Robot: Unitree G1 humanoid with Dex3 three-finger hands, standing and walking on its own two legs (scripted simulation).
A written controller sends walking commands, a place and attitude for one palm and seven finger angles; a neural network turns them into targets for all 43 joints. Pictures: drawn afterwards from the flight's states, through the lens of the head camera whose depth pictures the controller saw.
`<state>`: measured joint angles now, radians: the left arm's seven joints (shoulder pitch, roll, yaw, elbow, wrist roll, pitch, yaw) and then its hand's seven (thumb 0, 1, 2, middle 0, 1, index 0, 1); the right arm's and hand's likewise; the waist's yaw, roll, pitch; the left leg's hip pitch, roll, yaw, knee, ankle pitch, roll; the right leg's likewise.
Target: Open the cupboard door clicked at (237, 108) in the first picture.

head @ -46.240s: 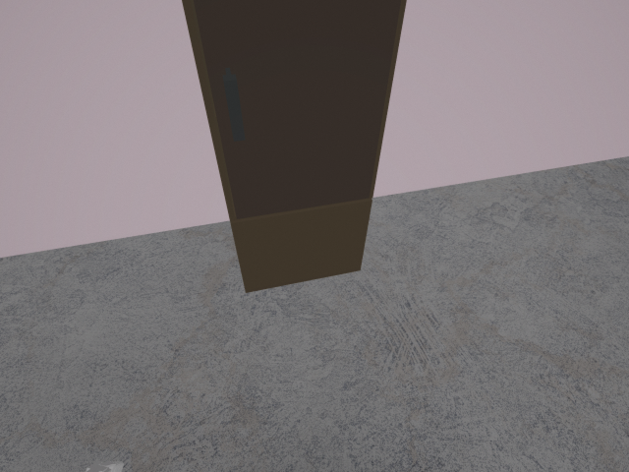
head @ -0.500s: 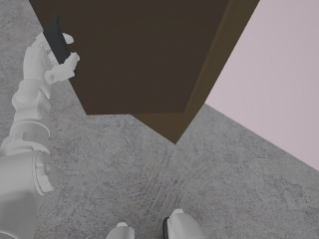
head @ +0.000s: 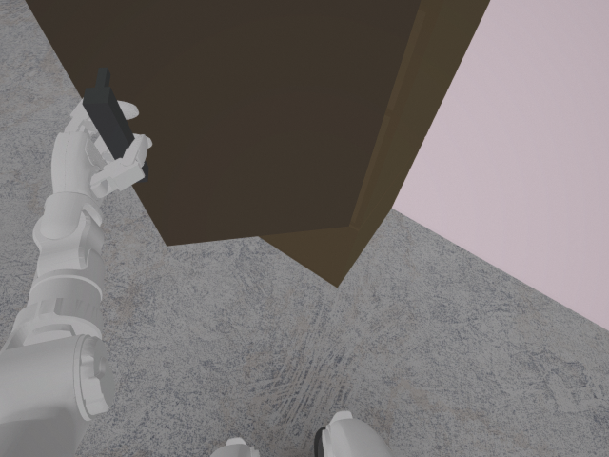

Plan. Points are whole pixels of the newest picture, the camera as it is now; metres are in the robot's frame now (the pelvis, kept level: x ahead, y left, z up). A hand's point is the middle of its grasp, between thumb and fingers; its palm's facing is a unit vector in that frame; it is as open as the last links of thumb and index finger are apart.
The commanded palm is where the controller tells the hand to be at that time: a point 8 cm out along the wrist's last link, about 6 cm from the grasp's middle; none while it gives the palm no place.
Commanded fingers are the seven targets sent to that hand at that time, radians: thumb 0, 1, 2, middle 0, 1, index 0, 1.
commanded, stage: pull the door open along its arc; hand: left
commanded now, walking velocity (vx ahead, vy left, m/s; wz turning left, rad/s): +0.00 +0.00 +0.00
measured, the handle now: (122, 128) +0.53 +0.21 +0.09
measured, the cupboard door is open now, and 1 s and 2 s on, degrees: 43 81 79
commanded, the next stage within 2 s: open thumb and fingers to let go in 0.76 s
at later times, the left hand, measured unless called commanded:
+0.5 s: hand (179, 247) +0.35 +0.12 +0.09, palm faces +0.41 -0.91 +0.02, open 6.6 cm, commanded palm +0.28 +0.16 +0.08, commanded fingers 0.00 0.90 0.90 -0.40 -1.35 -0.40 -1.35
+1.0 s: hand (241, 307) +0.28 +0.05 +0.09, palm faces +0.42 -0.91 -0.01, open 6.7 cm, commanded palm +0.23 +0.10 +0.08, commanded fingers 0.00 0.34 0.66 -0.36 -1.29 -0.36 -1.29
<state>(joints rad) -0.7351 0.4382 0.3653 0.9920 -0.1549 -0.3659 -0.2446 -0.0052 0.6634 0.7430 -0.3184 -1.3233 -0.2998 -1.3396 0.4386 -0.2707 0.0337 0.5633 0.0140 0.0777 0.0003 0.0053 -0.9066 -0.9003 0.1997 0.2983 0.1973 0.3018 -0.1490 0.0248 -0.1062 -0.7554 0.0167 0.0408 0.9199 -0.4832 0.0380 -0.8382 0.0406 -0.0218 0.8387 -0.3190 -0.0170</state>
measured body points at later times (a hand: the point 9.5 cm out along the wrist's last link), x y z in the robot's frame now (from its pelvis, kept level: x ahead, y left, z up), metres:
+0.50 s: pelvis +0.01 -0.01 +0.01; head +0.05 -0.02 +0.46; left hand +0.32 +0.17 +0.09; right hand +0.19 -0.22 -0.08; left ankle -0.03 +0.09 -0.69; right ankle +0.04 -0.11 -0.69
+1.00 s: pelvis +0.00 -0.04 +0.01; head +0.02 -0.06 +0.46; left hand +0.25 +0.10 +0.09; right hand +0.20 -0.24 -0.09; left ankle -0.03 +0.09 -0.69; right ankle +0.04 -0.11 -0.69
